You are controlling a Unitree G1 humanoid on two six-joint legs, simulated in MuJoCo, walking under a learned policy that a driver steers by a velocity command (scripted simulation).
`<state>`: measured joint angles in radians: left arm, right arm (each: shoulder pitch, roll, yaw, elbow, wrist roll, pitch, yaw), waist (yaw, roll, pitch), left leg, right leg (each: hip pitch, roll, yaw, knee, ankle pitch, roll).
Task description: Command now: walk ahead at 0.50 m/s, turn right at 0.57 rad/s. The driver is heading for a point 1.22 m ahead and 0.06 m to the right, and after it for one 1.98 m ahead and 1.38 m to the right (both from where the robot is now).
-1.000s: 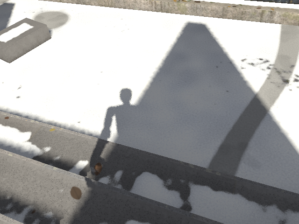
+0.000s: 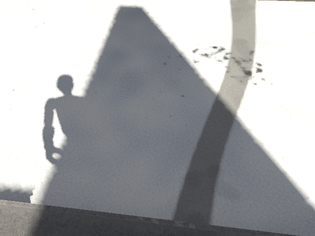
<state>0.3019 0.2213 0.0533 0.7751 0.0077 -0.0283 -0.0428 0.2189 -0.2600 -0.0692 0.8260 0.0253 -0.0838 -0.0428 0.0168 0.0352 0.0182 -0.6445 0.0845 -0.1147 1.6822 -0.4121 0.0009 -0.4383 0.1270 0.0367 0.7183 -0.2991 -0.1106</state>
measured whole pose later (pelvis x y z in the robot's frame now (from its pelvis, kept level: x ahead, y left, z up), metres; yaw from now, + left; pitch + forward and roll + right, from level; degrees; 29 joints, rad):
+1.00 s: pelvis +0.52 -0.02 -0.16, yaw -18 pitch +3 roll +1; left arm -0.04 0.23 0.05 0.63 0.00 -0.10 -0.08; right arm 0.57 -0.17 -0.02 0.94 0.01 -0.04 -0.07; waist -0.13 -0.03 -0.03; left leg -0.06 -0.07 -0.08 0.61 -0.61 0.05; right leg -0.71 -0.05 0.08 0.70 0.22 -0.02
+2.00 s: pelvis +0.71 -0.07 -0.26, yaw +8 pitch +3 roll -4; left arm 0.07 0.26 0.08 0.69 0.01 0.02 0.04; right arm 0.27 -0.26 -0.04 0.64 0.01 0.05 -0.06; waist -0.03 -0.04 0.01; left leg -0.31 -0.09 -0.16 0.49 -0.22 0.08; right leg -0.65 0.01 0.12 1.01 -0.13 0.10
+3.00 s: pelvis +1.10 +0.05 -0.26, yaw +6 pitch +2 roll +2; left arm 0.13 0.30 0.07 0.72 -0.01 0.00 -0.02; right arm 0.23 -0.26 -0.07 0.76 0.00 -0.06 -0.03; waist -0.04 -0.04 0.06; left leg -0.10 -0.02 0.18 0.31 -0.24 0.03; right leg -0.64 -0.06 0.02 0.76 -0.05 0.03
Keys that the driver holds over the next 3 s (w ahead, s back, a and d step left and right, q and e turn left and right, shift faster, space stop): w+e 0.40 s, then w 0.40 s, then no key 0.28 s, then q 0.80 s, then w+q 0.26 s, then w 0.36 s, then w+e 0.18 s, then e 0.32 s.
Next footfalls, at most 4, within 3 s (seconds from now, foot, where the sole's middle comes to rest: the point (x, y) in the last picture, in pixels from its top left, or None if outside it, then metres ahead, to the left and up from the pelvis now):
0.44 left None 0.42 0.12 -0.90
1.12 right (222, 203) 0.73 -0.25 -1.04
1.66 left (176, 199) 0.75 0.00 -1.04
2.22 right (210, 181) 0.86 -0.20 -1.04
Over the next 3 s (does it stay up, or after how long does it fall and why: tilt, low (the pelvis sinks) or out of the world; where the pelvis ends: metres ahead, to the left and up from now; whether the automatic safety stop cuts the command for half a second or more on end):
stays up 1.10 0.05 -0.26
